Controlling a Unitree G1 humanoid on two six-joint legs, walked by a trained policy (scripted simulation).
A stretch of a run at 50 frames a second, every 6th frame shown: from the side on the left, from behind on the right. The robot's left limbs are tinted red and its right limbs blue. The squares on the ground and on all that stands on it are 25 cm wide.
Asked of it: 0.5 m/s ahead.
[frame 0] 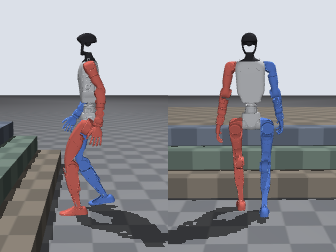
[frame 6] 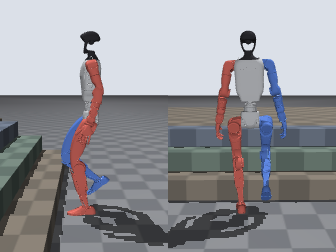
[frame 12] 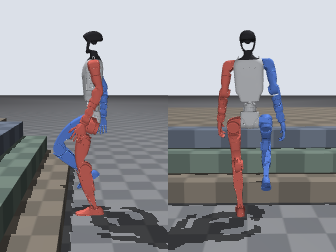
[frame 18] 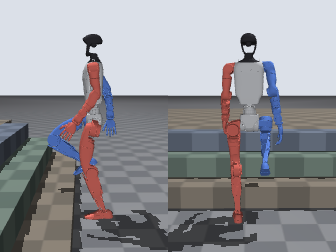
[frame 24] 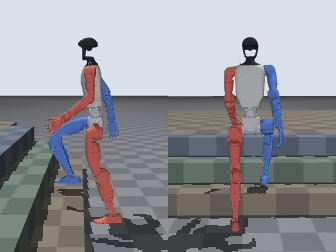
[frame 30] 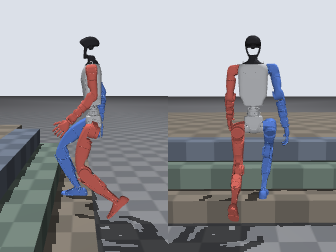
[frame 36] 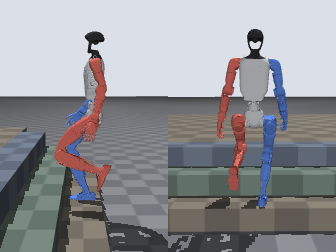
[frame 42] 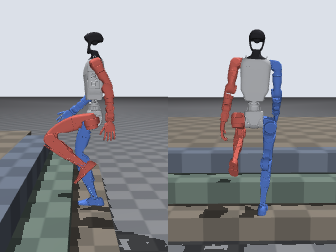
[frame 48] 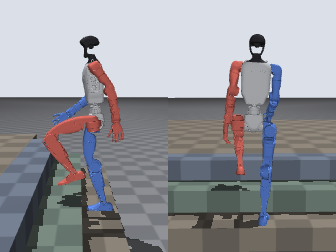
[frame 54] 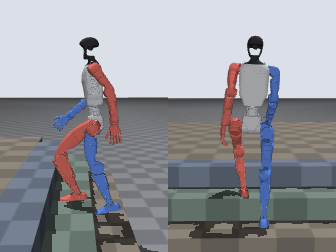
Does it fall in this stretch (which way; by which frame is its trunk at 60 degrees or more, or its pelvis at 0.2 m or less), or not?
no
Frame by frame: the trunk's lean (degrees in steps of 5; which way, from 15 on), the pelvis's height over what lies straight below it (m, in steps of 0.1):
0: 0, 0.8
6: 0, 0.8
12: 0, 0.8
18: 0, 0.8
24: 5, 0.8
30: 5, 0.8
36: 0, 0.7
42: 5, 0.8
48: 5, 0.8
54: 5, 0.8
